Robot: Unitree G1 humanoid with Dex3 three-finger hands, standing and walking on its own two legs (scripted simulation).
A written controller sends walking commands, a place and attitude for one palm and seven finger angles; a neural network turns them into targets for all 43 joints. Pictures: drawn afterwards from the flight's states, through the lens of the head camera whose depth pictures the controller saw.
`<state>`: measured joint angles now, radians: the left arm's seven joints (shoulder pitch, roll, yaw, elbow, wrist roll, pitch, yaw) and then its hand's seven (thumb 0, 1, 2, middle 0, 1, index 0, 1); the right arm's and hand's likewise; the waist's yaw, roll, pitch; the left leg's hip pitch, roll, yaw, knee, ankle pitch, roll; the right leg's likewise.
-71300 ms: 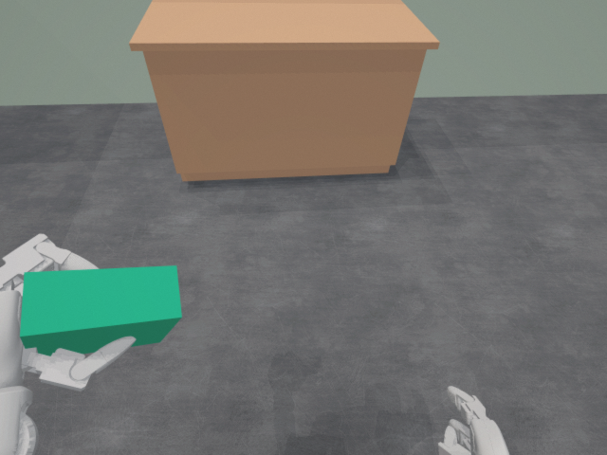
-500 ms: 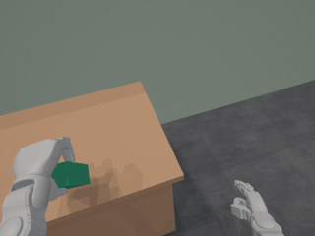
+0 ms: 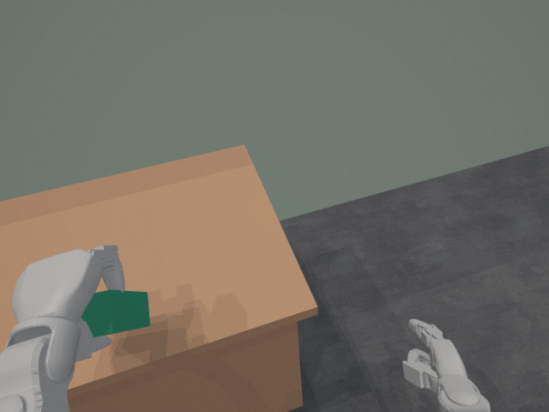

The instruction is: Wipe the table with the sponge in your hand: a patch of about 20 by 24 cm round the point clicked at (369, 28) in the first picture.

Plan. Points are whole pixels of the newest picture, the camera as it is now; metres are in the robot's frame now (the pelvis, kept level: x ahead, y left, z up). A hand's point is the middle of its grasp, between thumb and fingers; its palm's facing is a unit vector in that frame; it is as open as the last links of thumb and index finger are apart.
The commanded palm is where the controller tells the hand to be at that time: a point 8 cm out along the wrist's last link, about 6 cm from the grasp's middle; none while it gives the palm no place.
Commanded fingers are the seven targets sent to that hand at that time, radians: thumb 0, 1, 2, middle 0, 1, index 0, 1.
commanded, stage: bring the sponge back beside the body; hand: left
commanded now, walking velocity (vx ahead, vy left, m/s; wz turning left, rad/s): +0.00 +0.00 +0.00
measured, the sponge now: (100, 317) +0.20 +0.30 +0.06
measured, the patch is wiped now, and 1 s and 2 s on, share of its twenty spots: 1.00 1.00 1.00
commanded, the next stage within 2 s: step back with the hand held close in 0.18 s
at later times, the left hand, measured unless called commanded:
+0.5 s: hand (113, 299) +0.20 +0.24 +0.13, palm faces +0.27 -0.84 -0.47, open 9.1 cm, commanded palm +0.14 +0.29 +0.18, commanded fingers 0.00 0.10 1.30 -1.20 -1.60 -1.20 -1.60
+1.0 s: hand (11, 363) +0.10 +0.29 +0.15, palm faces +0.41 -0.82 -0.40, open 9.1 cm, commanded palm +0.04 +0.33 +0.18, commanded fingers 0.00 0.10 1.30 -1.20 -1.60 -1.20 -1.60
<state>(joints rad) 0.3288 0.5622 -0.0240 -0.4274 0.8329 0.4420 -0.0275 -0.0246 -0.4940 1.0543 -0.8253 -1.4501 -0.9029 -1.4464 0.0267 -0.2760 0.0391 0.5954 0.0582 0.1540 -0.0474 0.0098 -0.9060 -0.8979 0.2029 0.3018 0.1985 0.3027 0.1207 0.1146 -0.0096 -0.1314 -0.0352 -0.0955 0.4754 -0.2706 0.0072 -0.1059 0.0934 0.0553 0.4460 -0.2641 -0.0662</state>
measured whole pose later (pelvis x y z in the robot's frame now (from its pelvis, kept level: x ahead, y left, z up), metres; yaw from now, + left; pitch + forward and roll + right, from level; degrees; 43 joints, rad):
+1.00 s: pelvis -0.09 +0.04 -0.02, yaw +5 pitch +1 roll -4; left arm 0.45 0.39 0.33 -0.54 -0.02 -0.11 0.09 -0.03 -0.50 1.06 -0.83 -1.46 -0.91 -1.46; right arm 0.22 -0.21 0.02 0.54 0.02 0.02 -0.07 0.01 -0.90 -0.90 0.21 0.30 0.20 0.30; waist -0.01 0.02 -0.05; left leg -0.51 -0.03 -0.07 0.70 -0.23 0.06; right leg -0.32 0.09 0.05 0.61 -0.32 0.01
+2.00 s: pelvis -0.39 +0.09 +0.01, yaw -3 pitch -1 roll -4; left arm 0.63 0.49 0.29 -0.61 -0.05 -0.11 0.10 -0.02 -0.50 1.05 -0.83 -1.46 -0.91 -1.46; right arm 0.31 -0.21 0.00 0.64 0.02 -0.04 -0.05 0.01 -0.90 -0.90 0.20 0.30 0.20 0.30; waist -0.03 -0.01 -0.08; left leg -0.33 0.05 0.06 0.35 -0.20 0.02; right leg -0.32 0.07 -0.11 0.73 -0.43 -0.04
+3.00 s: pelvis -0.50 +0.09 -0.01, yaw -1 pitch -1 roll +0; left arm 0.47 0.42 0.36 -0.47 -0.06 -0.13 0.17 -0.02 -0.50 1.05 -0.84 -1.46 -0.91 -1.46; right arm 0.21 -0.22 0.00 0.61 0.03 -0.09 -0.08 0.01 -0.91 -0.90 0.20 0.30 0.20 0.30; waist -0.02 0.00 -0.02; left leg -0.28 0.03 0.00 0.59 -0.30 -0.03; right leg -0.30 0.02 -0.06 0.58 -0.29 -0.01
